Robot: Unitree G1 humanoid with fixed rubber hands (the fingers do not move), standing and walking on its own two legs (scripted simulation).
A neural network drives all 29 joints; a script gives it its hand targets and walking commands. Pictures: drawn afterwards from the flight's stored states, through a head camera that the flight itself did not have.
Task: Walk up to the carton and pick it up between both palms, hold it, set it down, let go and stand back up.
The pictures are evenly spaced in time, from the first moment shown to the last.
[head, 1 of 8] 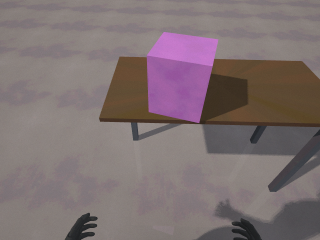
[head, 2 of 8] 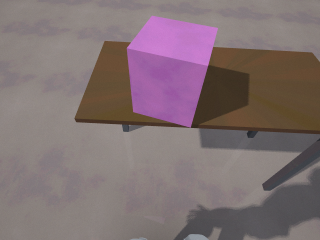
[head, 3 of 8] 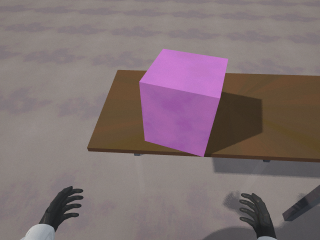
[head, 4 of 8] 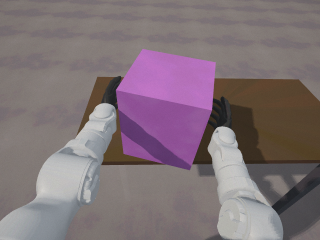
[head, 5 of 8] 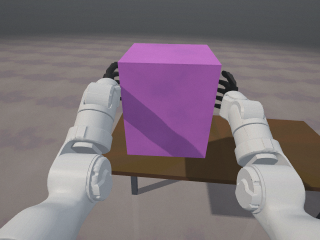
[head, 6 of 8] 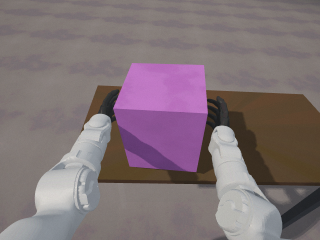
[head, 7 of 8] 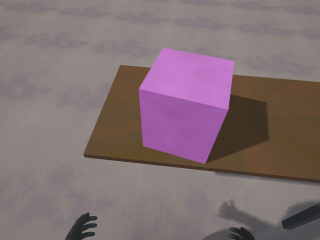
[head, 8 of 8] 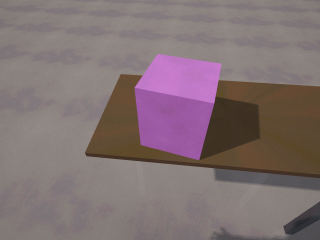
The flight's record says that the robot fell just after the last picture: no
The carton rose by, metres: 0.22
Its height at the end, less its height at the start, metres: +0.00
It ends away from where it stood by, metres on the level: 0.03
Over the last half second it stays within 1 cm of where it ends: yes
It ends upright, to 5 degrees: yes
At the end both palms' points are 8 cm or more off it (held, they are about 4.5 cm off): yes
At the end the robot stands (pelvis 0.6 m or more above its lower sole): yes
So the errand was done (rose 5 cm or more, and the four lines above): yes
